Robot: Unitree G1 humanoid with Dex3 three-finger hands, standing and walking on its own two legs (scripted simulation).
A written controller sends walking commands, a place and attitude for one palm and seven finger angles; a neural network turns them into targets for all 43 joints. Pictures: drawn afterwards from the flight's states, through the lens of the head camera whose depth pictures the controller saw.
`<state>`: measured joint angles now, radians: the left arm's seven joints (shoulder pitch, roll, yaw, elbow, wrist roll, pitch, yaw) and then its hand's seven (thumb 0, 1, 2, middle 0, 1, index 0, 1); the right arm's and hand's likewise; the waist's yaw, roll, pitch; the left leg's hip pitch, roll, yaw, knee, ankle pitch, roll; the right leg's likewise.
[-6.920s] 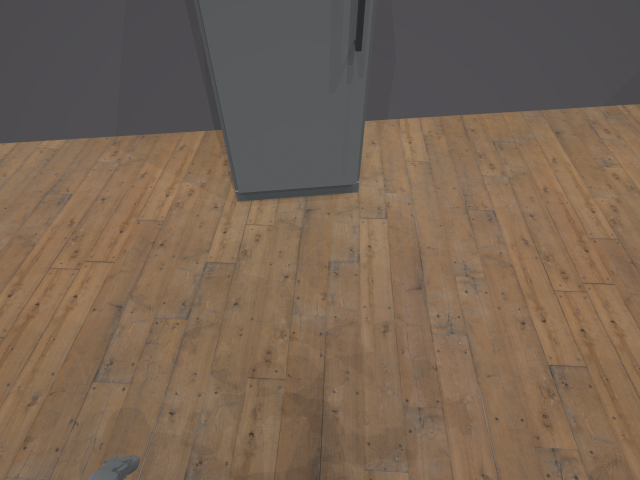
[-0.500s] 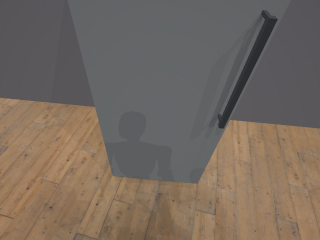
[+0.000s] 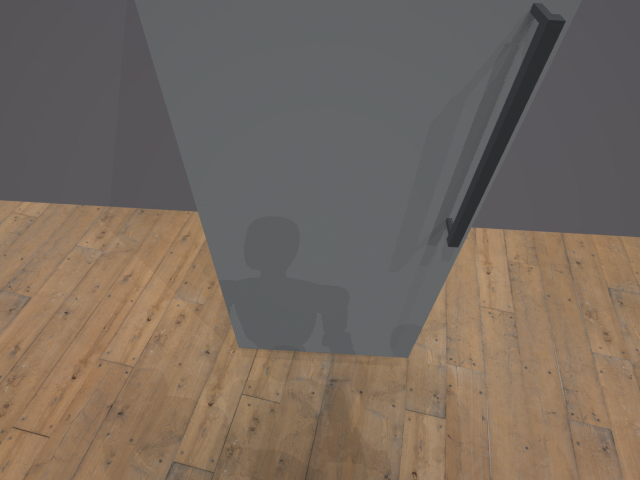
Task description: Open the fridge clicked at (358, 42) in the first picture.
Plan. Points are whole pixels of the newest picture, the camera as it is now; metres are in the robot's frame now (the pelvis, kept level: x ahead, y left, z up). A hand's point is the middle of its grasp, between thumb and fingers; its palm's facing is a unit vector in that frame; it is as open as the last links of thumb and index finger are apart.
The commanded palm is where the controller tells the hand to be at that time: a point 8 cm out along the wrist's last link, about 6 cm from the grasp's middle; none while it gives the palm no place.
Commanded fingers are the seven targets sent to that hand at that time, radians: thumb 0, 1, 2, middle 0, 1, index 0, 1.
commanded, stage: look again from close up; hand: right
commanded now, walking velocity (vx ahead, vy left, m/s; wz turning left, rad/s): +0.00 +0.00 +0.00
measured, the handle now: (487, 150) +0.55 -0.21 +0.13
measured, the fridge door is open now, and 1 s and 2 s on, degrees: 0 0 0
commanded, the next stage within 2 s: shuffle to correct the standing spot in 0.06 s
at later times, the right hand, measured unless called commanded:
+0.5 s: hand out of the picture +0.01 -0.20 -0.19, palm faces +0.05 +0.98 -0.17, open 7.4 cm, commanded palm none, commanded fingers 0.00 -0.90 -0.90 0.20 0.30 0.20 0.30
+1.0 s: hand out of the picture +0.11 -0.23 -0.18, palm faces +0.05 +0.98 -0.21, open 7.4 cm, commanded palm none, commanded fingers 0.00 -0.90 -0.90 0.20 0.30 0.20 0.30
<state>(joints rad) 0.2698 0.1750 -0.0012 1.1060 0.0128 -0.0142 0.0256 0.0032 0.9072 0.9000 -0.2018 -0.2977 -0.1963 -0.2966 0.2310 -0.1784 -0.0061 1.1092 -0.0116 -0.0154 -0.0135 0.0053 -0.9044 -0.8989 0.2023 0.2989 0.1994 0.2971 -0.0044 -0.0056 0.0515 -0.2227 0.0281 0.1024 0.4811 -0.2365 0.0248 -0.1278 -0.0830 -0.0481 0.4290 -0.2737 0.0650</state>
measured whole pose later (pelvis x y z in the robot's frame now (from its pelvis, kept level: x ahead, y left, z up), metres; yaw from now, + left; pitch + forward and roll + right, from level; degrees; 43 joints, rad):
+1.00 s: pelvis +0.10 -0.05 -0.01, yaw +0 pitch +1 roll -1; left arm 0.18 0.15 0.03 1.01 0.02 -0.01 0.05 0.01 0.94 0.90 -0.20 -0.30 -0.20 -0.30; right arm 0.23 -0.16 -0.04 1.05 -0.02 0.03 -0.04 0.01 -0.92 -0.90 0.20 0.30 0.20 0.30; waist -0.01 0.03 0.10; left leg -0.29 0.04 0.07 0.71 -0.46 -0.01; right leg -0.25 -0.03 -0.10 0.52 -0.28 -0.01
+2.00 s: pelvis +0.05 -0.03 +0.00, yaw +0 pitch -2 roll +1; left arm 0.33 0.14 0.01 1.08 0.00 -0.01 0.04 0.00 0.91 0.90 -0.20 -0.30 -0.20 -0.30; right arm 0.33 -0.09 0.01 1.12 -0.01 -0.03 -0.04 0.00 -0.90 -0.90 0.20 0.30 0.20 0.30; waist 0.02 -0.03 0.04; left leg -0.23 -0.04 0.12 0.47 -0.21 0.07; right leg -0.21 -0.04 -0.03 0.53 -0.28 0.01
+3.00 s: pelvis +0.05 -0.06 +0.00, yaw +0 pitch -2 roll +0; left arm 0.30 0.13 -0.01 1.11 0.01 -0.02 0.03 0.01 0.92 0.90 -0.20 -0.30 -0.20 -0.30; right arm 0.32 -0.13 0.01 1.10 -0.01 -0.01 -0.04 0.01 -0.91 -0.90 0.20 0.30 0.20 0.30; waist 0.00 0.02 0.03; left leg -0.21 0.02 0.08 0.44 -0.19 0.01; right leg -0.16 0.03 -0.07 0.43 -0.24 -0.05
